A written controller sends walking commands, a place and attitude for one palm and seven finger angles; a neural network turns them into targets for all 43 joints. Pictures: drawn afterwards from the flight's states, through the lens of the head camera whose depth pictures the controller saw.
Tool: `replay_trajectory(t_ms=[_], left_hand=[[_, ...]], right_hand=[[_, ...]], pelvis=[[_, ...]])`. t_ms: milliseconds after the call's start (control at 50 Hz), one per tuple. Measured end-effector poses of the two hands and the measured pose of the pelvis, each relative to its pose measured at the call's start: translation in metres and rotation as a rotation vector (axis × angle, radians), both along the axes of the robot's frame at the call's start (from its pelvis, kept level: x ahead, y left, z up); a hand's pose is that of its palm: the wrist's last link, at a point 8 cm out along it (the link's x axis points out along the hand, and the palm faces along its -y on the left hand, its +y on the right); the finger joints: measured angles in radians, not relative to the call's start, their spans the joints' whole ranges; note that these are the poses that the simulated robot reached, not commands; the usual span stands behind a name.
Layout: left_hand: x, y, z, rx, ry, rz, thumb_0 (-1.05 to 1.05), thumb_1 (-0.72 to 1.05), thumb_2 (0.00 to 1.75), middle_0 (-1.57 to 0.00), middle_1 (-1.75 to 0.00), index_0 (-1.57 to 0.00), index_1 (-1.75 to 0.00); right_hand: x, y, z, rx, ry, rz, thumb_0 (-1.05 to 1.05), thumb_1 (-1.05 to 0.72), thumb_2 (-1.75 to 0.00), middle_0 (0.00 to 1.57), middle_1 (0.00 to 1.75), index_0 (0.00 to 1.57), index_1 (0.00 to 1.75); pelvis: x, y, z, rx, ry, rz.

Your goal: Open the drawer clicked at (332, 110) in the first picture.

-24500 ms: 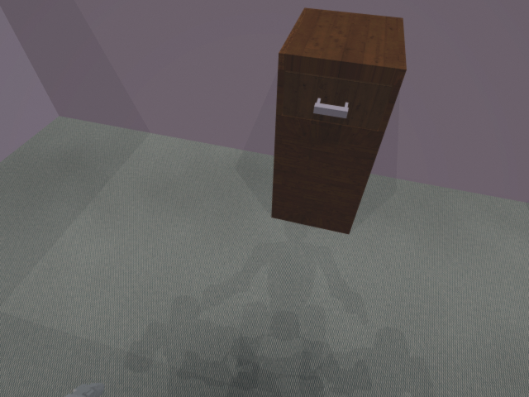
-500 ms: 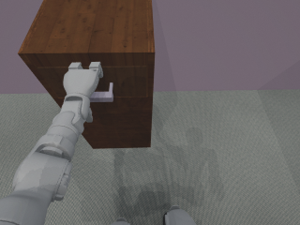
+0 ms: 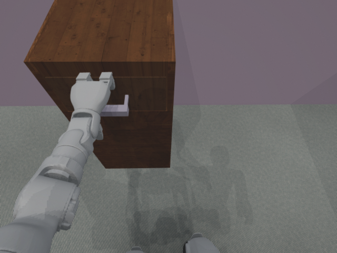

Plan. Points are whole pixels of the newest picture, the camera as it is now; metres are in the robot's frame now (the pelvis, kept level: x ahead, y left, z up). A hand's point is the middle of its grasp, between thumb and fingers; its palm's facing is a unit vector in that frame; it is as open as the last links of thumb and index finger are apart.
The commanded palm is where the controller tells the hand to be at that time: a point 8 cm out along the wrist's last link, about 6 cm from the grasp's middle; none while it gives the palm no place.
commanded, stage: re-aim the fingers above the handle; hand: left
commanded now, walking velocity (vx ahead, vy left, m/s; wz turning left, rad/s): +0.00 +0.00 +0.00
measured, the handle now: (110, 104) +0.54 +0.15 -0.05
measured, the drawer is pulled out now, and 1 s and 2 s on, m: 0.00 0.00 0.00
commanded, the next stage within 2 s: lower the fingers behind the handle in 0.22 s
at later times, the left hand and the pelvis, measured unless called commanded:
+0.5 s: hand (97, 111) +0.47 +0.17 +0.01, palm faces -0.02 +0.01 -1.00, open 13.8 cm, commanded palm +0.46 +0.17 +0.05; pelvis -0.01 +0.00 +0.00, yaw +0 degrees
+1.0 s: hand (99, 118) +0.48 +0.17 -0.03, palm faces -0.04 +0.01 -1.00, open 13.8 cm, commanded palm +0.46 +0.17 +0.02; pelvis -0.02 +0.00 -0.02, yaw +0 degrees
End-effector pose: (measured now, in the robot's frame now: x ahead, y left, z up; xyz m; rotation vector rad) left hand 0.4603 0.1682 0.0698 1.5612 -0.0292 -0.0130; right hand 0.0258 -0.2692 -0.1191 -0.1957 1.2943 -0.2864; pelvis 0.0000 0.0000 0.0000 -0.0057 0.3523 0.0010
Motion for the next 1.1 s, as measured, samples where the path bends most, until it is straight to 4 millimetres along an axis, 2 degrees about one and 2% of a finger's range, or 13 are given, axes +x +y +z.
replay_trajectory(t_ms=[140, 360, 660, 860, 1100], left_hand=[[0.005, 0.004, 0.001, 0.015, 0.040, 0.060, 0.00, -0.48, 0.31, -0.32, -1.20, -0.32, -1.20], [-0.005, 0.001, 0.001, -0.001, 0.031, -0.005, 0.00, -0.49, 0.31, -0.32, -1.20, -0.32, -1.20], [-0.004, -0.005, -0.017, 0.003, 0.032, 0.014, 0.00, -0.49, 0.31, -0.32, -1.20, -0.32, -1.20], [-0.008, 0.002, -0.033, 0.018, 0.049, 0.037, 0.00, -0.49, 0.31, -0.32, -1.20, -0.32, -1.20], [0.003, 0.004, -0.050, 0.013, 0.039, 0.027, 0.00, -0.49, 0.31, -0.32, -1.20, -0.32, -1.20]], right_hand=[[-0.004, 0.001, 0.000, 0.009, -0.005, -0.022, 0.00, -0.90, -0.89, 0.20, 0.30, 0.20, 0.29], [-0.017, 0.003, 0.000, 0.009, 0.016, -0.023, 0.00, -0.90, -0.89, 0.20, 0.30, 0.21, 0.29], [-0.022, 0.001, -0.009, 0.004, 0.016, -0.018, 0.00, -0.90, -0.89, 0.20, 0.30, 0.20, 0.29], [-0.027, 0.001, -0.018, 0.008, 0.028, -0.012, 0.00, -0.90, -0.89, 0.20, 0.30, 0.21, 0.29], [-0.037, -0.002, -0.026, -0.020, 0.060, -0.002, 0.00, -0.90, -0.89, 0.20, 0.30, 0.21, 0.29]], pelvis=[[-0.002, 0.000, 0.002, 0.004, -0.004, -0.014], [-0.003, -0.001, 0.002, 0.005, -0.009, -0.011], [-0.010, -0.001, -0.008, 0.007, 0.023, -0.012], [-0.014, -0.002, -0.015, 0.008, 0.038, -0.010], [-0.018, -0.001, -0.029, 0.003, 0.086, 0.000]])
